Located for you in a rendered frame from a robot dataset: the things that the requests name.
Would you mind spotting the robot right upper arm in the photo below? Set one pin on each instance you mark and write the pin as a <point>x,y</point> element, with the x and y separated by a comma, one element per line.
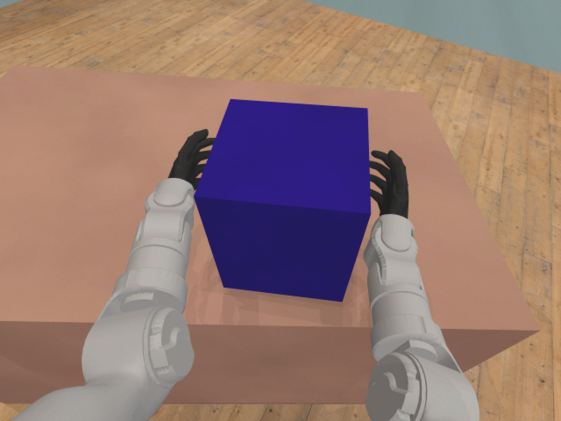
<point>407,387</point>

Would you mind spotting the robot left hand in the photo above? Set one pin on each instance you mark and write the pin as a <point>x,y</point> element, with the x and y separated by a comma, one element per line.
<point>185,166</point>

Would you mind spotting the carton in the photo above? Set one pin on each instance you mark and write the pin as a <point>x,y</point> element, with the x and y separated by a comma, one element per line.
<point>284,197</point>

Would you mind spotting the right robot forearm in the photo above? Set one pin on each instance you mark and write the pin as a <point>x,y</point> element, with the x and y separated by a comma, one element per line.
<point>398,301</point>

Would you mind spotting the pedestal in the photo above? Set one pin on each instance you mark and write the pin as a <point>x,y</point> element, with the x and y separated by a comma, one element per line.
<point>81,150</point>

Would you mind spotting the robot right hand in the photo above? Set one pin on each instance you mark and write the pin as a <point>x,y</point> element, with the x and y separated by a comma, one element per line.
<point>394,197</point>

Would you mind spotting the robot left upper arm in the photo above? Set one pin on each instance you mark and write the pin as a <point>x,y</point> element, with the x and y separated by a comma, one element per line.
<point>131,361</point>

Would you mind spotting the left robot forearm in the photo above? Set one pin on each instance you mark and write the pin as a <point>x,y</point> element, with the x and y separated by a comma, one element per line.
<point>156,270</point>

